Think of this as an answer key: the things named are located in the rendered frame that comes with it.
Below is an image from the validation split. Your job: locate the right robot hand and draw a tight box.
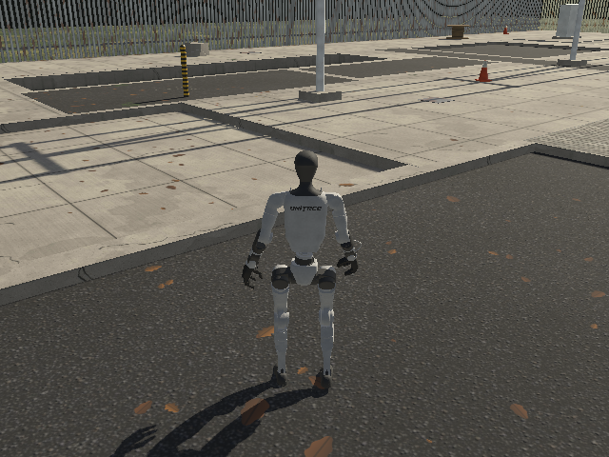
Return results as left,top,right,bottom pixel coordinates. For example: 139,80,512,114
337,257,359,276

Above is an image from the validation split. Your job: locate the left robot hand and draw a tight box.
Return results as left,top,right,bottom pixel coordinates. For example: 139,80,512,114
242,265,264,289

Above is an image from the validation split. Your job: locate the robot left upper arm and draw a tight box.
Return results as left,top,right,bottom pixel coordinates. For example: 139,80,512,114
258,191,286,244

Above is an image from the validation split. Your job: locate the left robot forearm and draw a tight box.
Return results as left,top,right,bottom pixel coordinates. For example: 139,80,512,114
246,229,266,268

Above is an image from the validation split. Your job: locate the right robot forearm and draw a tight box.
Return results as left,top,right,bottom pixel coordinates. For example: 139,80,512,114
341,229,357,261

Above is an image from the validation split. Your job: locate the humanoid robot head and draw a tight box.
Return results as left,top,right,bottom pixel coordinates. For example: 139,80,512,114
289,150,322,196

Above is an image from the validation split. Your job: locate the robot right shin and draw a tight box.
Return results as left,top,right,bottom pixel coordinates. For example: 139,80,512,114
321,309,334,375

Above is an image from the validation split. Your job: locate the robot right upper arm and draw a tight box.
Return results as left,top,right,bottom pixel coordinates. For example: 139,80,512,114
325,192,350,244

